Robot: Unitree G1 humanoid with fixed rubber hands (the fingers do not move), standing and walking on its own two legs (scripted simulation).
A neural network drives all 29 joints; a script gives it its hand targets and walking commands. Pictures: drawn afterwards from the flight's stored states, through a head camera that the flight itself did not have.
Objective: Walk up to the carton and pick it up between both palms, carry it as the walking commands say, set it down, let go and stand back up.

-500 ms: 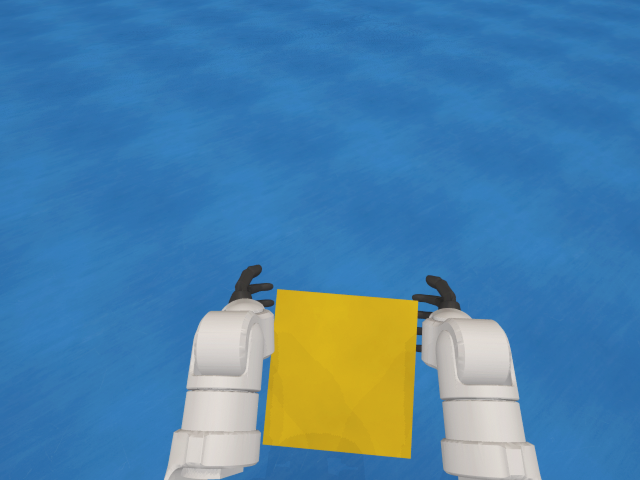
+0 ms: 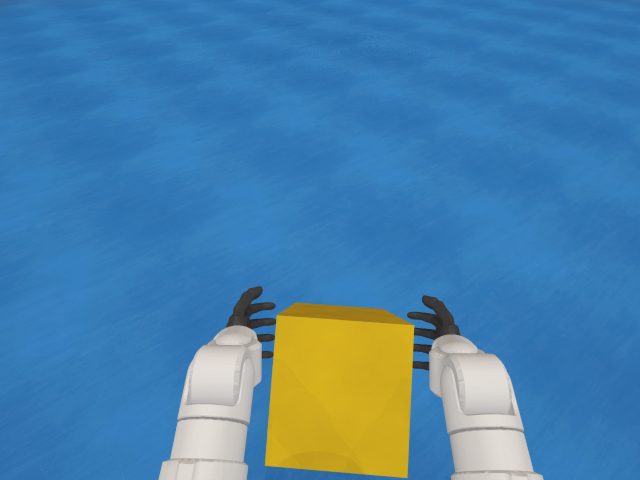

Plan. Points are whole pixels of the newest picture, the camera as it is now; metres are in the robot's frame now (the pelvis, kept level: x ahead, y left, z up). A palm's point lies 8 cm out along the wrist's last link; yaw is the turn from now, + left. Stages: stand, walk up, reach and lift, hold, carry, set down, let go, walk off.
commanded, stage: carry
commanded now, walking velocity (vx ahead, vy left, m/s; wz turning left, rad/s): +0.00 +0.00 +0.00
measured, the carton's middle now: (337, 368) +0.34 +0.00 -0.07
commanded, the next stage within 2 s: hold in 0.76 s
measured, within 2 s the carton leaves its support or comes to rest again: neither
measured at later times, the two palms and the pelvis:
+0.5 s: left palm (245, 351) +0.29 +0.12 +0.04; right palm (451, 360) +0.29 -0.13 +0.04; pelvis +0.00 +0.00 +0.00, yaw +0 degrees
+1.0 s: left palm (257, 339) +0.31 +0.11 +0.04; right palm (457, 353) +0.30 -0.14 +0.04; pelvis +0.01 +0.00 +0.01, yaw +0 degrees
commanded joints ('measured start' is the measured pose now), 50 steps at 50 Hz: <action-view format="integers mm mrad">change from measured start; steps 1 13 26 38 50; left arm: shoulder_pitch -419 -375 -358 -349 -524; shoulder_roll -973 -934 -909 -900 -1096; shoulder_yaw -486 -489 -485 -495 -534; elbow -110 -85 -57 -63 113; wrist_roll -313 -272 -243 -241 -229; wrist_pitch -77 -173 -244 -268 -338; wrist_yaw -248 -248 -247 -246 -364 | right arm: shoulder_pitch -473 -432 -415 -407 -497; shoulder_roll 947 903 882 874 1219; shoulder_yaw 482 475 460 467 530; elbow -151 -113 -72 -75 51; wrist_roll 312 272 245 243 226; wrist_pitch -102 -197 -267 -289 -298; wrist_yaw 246 247 247 243 315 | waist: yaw -1 -3 -6 -8 -60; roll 2 5 11 11 -83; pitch -316 -292 -285 -289 -274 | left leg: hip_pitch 93 86 85 92 203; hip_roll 63 63 65 66 -197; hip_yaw -61 -59 -58 -56 -131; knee -83 -89 -91 -88 -160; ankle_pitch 100 73 74 90 132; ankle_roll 52 49 49 48 83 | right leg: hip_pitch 161 166 166 168 496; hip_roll -67 -61 -56 -56 164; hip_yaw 88 86 82 80 206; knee -86 -100 -100 -99 -135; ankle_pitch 74 57 52 66 327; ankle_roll -14 -15 -19 -22 2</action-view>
